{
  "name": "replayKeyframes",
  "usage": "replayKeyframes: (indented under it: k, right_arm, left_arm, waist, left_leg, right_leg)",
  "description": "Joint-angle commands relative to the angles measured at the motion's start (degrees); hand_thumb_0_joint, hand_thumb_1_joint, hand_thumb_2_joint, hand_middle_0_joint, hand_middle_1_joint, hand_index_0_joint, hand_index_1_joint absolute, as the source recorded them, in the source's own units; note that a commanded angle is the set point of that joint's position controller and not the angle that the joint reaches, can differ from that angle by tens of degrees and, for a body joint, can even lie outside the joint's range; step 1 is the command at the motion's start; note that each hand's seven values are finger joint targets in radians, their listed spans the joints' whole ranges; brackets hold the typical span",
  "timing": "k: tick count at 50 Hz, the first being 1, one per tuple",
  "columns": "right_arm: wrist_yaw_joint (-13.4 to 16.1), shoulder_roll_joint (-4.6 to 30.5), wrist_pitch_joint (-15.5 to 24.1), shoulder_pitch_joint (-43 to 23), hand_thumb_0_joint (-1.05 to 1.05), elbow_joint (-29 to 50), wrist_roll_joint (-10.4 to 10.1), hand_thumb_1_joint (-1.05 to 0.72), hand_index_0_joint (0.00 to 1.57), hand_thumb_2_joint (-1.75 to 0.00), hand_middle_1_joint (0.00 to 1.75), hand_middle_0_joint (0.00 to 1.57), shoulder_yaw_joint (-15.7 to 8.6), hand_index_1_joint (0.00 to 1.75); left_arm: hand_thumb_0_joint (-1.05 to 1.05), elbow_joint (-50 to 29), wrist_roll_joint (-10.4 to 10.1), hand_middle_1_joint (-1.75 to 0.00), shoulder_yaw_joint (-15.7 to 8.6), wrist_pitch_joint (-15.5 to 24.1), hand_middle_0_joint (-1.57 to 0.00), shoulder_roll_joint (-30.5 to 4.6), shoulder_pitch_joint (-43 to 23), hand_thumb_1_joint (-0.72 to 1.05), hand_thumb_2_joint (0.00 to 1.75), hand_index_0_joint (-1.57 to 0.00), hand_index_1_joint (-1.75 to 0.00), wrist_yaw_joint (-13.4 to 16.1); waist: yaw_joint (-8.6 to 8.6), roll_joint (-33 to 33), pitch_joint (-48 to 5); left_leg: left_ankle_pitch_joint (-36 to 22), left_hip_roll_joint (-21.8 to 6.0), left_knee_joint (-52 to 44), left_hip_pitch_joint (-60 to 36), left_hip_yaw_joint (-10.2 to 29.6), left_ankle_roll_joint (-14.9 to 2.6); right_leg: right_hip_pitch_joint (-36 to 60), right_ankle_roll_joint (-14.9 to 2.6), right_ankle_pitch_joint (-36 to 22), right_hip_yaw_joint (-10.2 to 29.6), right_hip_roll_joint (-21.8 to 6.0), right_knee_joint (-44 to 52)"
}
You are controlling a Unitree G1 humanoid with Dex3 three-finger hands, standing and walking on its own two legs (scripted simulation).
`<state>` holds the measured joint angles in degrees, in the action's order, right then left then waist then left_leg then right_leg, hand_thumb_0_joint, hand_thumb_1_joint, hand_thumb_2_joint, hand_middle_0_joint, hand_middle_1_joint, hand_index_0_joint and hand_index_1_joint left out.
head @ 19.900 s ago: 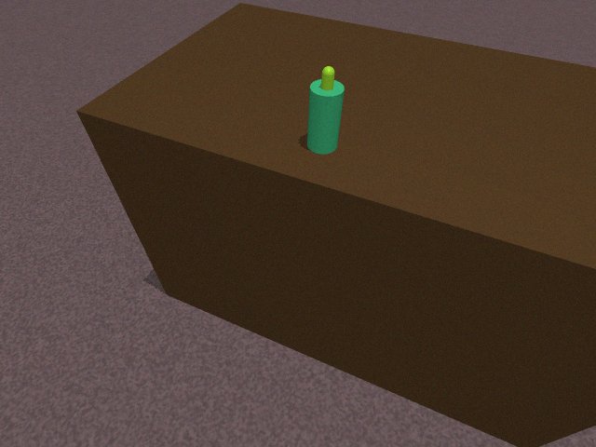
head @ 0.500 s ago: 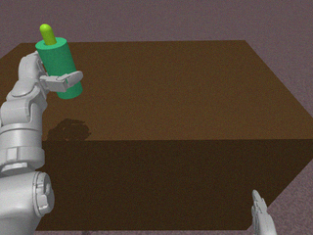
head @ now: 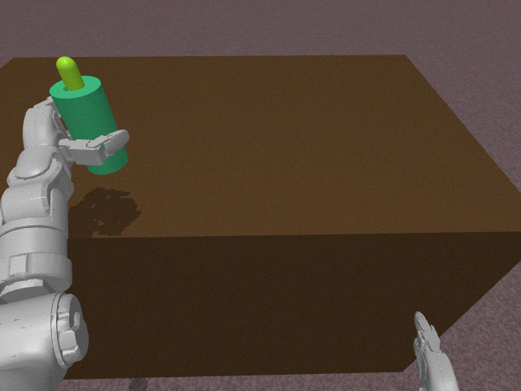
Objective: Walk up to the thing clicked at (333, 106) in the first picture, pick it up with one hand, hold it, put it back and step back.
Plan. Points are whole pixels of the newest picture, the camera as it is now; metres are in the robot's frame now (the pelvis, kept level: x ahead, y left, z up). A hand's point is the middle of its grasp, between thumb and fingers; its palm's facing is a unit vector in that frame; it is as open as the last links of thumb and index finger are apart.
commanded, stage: crouch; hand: left
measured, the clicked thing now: (88, 116) +0.42 +0.24 +0.24
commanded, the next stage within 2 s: lower in 0.16 s
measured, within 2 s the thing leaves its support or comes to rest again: rests again in 1.34 s
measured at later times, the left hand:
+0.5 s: hand (103, 148) +0.44 +0.24 +0.17, palm faces +0.27 -0.96 +0.00, open 9.2 cm
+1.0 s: hand (110, 171) +0.45 +0.25 +0.11, palm faces +0.27 -0.96 +0.00, open 9.2 cm
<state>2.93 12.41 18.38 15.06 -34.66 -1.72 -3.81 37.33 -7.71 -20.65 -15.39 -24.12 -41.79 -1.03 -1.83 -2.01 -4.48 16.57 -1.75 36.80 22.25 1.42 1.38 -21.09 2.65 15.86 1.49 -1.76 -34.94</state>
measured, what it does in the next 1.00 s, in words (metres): stands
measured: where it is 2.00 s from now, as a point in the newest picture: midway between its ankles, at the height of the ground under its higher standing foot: outside the picture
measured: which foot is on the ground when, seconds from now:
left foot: down 0.00-1.00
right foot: down 0.00-1.00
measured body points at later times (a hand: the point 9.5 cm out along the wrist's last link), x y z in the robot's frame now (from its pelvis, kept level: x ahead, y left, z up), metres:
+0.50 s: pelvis +0.00 +0.00 +0.00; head +0.01 +0.00 +0.45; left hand +0.42 +0.29 +0.17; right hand +0.15 -0.25 -0.07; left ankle +0.03 +0.13 -0.72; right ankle +0.03 -0.15 -0.72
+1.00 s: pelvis +0.01 +0.00 -0.01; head +0.04 +0.01 +0.44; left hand +0.43 +0.30 +0.12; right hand +0.16 -0.26 -0.07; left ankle +0.03 +0.13 -0.72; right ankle +0.03 -0.15 -0.72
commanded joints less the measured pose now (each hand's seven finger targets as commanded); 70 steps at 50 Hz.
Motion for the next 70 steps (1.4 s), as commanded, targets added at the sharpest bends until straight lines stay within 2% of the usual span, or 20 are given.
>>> replayKeyframes:
  k: [1,5,13,18,24,25,26,28,30,34,39,52,53,55,58,61,62,63,66,70]
  right_arm:
    - [0.4,6.9,3.0,-3.9,0.00,7.7,-0.3,0.56,0.05,-0.05,0.05,0.05,-2.5,0.05]
    - [0.6,7.7,2.7,-4.1,0.00,9.9,-0.2,0.56,0.05,-0.05,0.05,0.05,-2.4,0.05]
    - [0.9,8.0,1.4,-5.2,0.00,8.9,-0.2,0.56,0.05,-0.05,0.05,0.05,-2.8,0.05]
    - [0.1,5.0,0.5,-5.2,0.00,6.2,-0.3,0.56,0.05,-0.05,0.05,0.05,-0.3,0.05]
    - [0.2,8.5,-0.6,-4.7,0.00,8.8,-0.2,0.55,0.05,-0.05,0.05,0.05,-2.7,0.05]
    - [0.2,7.8,-0.7,-7.0,0.00,9.8,-0.3,0.55,0.05,-0.05,0.05,0.05,-2.0,0.05]
    - [0.6,9.8,-0.9,-6.6,0.00,11.1,-0.2,0.55,0.05,-0.05,0.05,0.05,-3.5,0.05]
    - [0.6,6.4,-1.6,-6.3,0.00,10.2,-0.2,0.55,0.05,-0.05,0.05,0.05,-0.9,0.05]
    - [1.1,8.2,-1.6,-8.2,0.00,11.5,-0.2,0.55,0.05,-0.05,0.05,0.05,-2.0,0.05]
    - [1.2,6.3,-3.1,-6.5,0.00,10.0,0.0,0.54,0.05,-0.05,0.05,0.05,-0.7,0.05]
    - [1.0,6.9,-4.5,-4.8,0.00,8.2,0.1,0.56,0.05,-0.05,0.05,0.05,-1.7,0.05]
    - [0.9,8.2,-6.7,-4.1,0.00,14.9,0.3,0.53,0.05,-0.05,0.05,0.05,-2.3,0.05]
    - [1.0,10.2,-6.6,-5.0,0.00,16.0,0.4,0.53,0.05,-0.06,0.05,0.05,-3.8,0.05]
    - [0.6,6.4,-6.9,-4.7,0.00,16.9,0.5,0.53,0.05,-0.06,0.05,0.05,-0.3,0.05]
    - [1.0,9.5,-7.9,-2.6,0.00,14.7,0.6,0.54,0.05,-0.05,0.05,0.05,-3.7,0.05]
    - [0.6,7.7,-8.1,-2.3,0.00,16.2,0.6,0.55,0.05,-0.05,0.05,0.05,-2.0,0.05]
    - [0.7,9.3,-8.3,-1.9,0.00,17.1,0.5,0.55,0.05,-0.05,0.05,0.05,-3.7,0.05]
    - [0.3,7.1,-8.5,-1.4,0.00,16.5,0.6,0.55,0.05,-0.04,0.05,0.05,-1.9,0.05]
    - [0.4,8.9,-8.5,-2.4,0.00,19.9,0.7,0.54,0.05,-0.04,0.05,0.05,-3.3,0.05]
    - [0.6,7.7,-8.8,-2.4,0.00,21.5,0.9,0.53,0.05,-0.04,0.05,0.05,-2.2,0.05]
  left_arm:
    - [0.00,-15.0,-1.5,-1.45,-1.8,7.3,-1.27,-15.8,-32.6,0.17,1.32,-1.32,-1.43,-1.0]
    - [0.00,-16.2,-1.6,-1.46,-4.0,9.0,-1.29,-18.9,-35.1,0.16,1.32,-1.33,-1.45,-1.1]
    - [0.00,-10.5,-1.1,-1.47,-3.6,11.6,-1.29,-19.2,-35.4,0.20,1.35,-1.33,-1.46,-1.2]
    - [0.00,-4.7,-1.0,-1.43,-1.3,13.5,-1.30,-15.6,-31.4,0.18,1.27,-1.34,-1.42,-1.8]
    - [0.00,-3.8,-1.5,-1.41,-2.7,17.4,-1.29,-17.6,-31.0,0.15,1.24,-1.33,-1.40,-2.1]
    - [0.00,-8.7,-1.6,-1.40,-3.3,18.7,-1.28,-19.2,-34.1,0.14,1.23,-1.32,-1.39,-2.0]
    - [0.00,-6.0,-1.3,-1.40,-4.6,19.1,-1.28,-21.1,-32.9,0.13,1.22,-1.32,-1.39,-1.8]
    - [0.00,-11.4,-1.5,-1.40,-2.8,20.9,-1.29,-19.4,-36.9,0.14,1.23,-1.32,-1.39,-2.1]
    - [0.00,-9.2,-1.7,-1.40,-4.7,22.3,-1.27,-20.9,-34.3,0.16,1.24,-1.30,-1.39,-1.7]
    - [0.00,-8.9,-1.4,-1.39,-3.3,23.8,-1.27,-19.5,-33.0,0.16,1.25,-1.29,-1.39,-2.2]
    - [0.00,-1.1,-1.3,-1.39,-3.1,24.1,-1.25,-17.9,-26.3,0.17,1.25,-1.28,-1.38,-2.5]
    - [0.00,-8.0,-2.5,-1.39,-4.0,28.5,-1.27,-19.3,-30.3,0.09,1.23,-1.29,-1.39,-3.8]
    - [0.00,-5.6,-2.3,-1.38,-5.3,28.6,-1.26,-21.0,-28.8,0.09,1.23,-1.28,-1.39,-3.5]
    - [0.00,-6.8,-2.0,-1.39,-4.4,28.9,-1.28,-19.7,-29.2,0.11,1.24,-1.29,-1.40,-3.4]
    - [0.00,-1.9,-1.6,-1.39,-4.1,28.5,-1.27,-18.8,-25.1,0.14,1.25,-1.29,-1.40,-3.3]
    - [0.00,-0.8,-1.5,-1.40,-4.3,28.3,-1.29,-18.8,-24.7,0.15,1.25,-1.31,-1.40,-3.3]
    - [0.00,-1.2,-1.6,-1.40,-5.0,28.3,-1.28,-19.7,-24.8,0.14,1.25,-1.31,-1.40,-3.2]
    - [0.00,0.0,-1.6,-1.36,-4.2,28.4,-1.31,-18.1,-24.1,0.21,1.17,-1.36,-1.34,-3.4]
    - [0.00,-3.1,-1.9,-1.20,-6.0,29.1,-1.20,-20.5,-27.1,0.03,0.93,-1.26,-1.15,-3.0]
    - [0.00,-6.5,-1.5,-1.02,-4.6,29.7,-1.07,-19.7,-29.7,-0.19,0.68,-1.13,-0.97,-2.6]
  waist:
    - [-0.88,-1.8,-17.0]
    - [-1.43,-2.2,-20.3]
    - [-1.73,-2.8,-19.2]
    - [-0.80,-2.4,-13.8]
    - [-1.89,-1.9,-18.7]
    - [-0.63,-3.5,-22.5]
    - [-2.15,-2.5,-23.3]
    - [-1.87,-5.8,-25.4]
    - [-1.84,-4.0,-24.4]
    - [-2.15,-6.3,-25.2]
    - [-2.49,-4.5,-17.0]
    - [-2.97,-5.8,-27.7]
    - [-3.75,-4.9,-25.5]
    - [-2.55,-6.5,-25.5]
    - [-3.75,-4.3,-21.0]
    - [-3.05,-5.2,-21.1]
    - [-3.31,-4.6,-21.2]
    - [-2.85,-4.9,-20.3]
    - [-3.28,-4.9,-24.5]
    - [-3.15,-5.0,-26.9]
  left_leg:
    - [-9.8,2.1,-5.1,-8.9,-2.4,-1.53]
    - [-12.7,1.9,-4.5,-10.9,-2.3,-1.57]
    - [-9.3,1.7,-5.4,-9.7,-1.8,-1.29]
    - [-6.9,1.7,-6.2,-5.6,-2.0,-1.39]
    - [-8.3,1.5,-4.8,-7.0,-1.9,-1.45]
    - [-9.9,1.7,-4.5,-8.1,-2.0,-1.30]
    - [-10.7,1.3,-4.1,-9.6,-1.7,-1.36]
    - [-12.0,1.4,-3.5,-10.8,-1.8,-1.21]
    - [-11.9,1.1,-3.3,-9.9,-1.3,-1.15]
    - [-14.4,1.2,-2.2,-10.1,-1.7,-1.24]
    - [-10.4,1.1,-2.3,-4.8,-1.9,-1.28]
    - [-16.3,0.5,2.2,-8.6,-1.2,-1.45]
    - [-16.4,0.2,2.4,-7.8,-1.1,-1.21]
    - [-16.6,0.3,2.8,-6.6,-1.1,-1.04]
    - [-12.4,0.5,2.5,-3.4,-1.4,-1.32]
    - [-10.9,0.5,2.8,-2.5,-1.6,-1.28]
    - [-11.1,0.4,2.7,-2.1,-1.5,-1.23]
    - [-11.1,0.5,2.9,-1.3,-1.6,-1.28]
    - [-11.9,0.5,3.8,-2.9,-1.7,-1.31]
    - [-12.6,0.6,4.5,-3.4,-1.7,-1.41]
  right_leg:
    - [2.9,-1.91,-9.8,-3.8,2.1,5.3]
    - [4.2,-1.81,-12.8,-3.7,1.9,4.9]
    - [2.9,-2.20,-9.3,-3.9,2.2,5.6]
    - [0.9,-2.39,-7.1,-4.1,2.4,5.7]
    - [1.6,-2.20,-8.5,-3.8,2.4,5.0]
    - [3.2,-2.27,-9.7,-3.6,2.2,4.4]
    - [2.5,-2.21,-10.4,-3.8,2.4,4.2]
    - [2.4,-2.29,-11.5,-3.5,2.3,3.8]
    - [2.8,-2.33,-11.2,-3.9,2.5,3.7]
    - [2.1,-2.36,-13.6,-3.4,2.3,3.0]
    - [-1.0,-2.52,-10.5,-3.6,2.5,2.9]
    - [-1.7,-2.36,-14.2,-3.3,2.4,-1.3]
    - [-2.6,-2.41,-13.9,-3.4,2.6,-1.5]
    - [-2.2,-2.49,-13.7,-3.4,2.4,-2.0]
    - [-4.7,-2.50,-11.2,-3.1,2.4,-1.7]
    - [-5.1,-2.61,-9.9,-3.3,2.4,-2.2]
    - [-4.8,-2.64,-10.2,-3.3,2.4,-2.3]
    - [-4.9,-2.62,-10.2,-3.3,2.5,-2.7]
    - [-4.1,-2.38,-10.9,-3.2,2.4,-3.1]
    - [-3.2,-2.23,-11.6,-2.9,2.3,-3.6]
